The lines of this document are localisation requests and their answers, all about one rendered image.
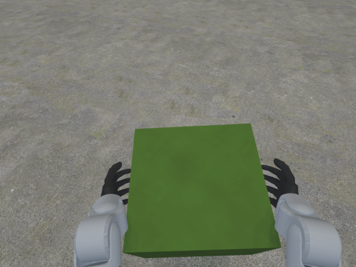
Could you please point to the robot right hand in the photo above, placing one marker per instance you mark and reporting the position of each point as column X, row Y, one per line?
column 285, row 184

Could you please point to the robot left hand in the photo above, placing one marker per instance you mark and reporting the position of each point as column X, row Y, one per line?
column 111, row 184

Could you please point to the carton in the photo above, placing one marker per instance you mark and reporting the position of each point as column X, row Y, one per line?
column 198, row 191

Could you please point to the left robot forearm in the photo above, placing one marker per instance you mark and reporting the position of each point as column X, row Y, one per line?
column 97, row 241

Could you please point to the right robot forearm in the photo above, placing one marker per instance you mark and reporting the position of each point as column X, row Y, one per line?
column 310, row 241

